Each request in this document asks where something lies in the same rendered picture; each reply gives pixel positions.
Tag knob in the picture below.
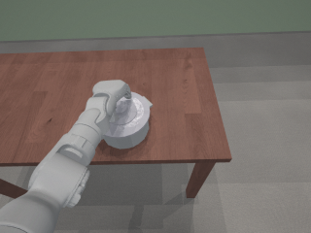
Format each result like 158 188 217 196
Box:
116 101 128 116

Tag pot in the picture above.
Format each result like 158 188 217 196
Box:
102 96 153 150

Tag table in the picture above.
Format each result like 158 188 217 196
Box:
0 47 232 199

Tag lid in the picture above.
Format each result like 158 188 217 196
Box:
104 91 151 139

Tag left robot forearm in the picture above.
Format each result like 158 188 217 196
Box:
27 90 117 190

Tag robot left hand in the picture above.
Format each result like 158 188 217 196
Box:
92 80 132 123

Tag robot left upper arm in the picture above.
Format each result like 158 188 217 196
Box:
0 152 90 233

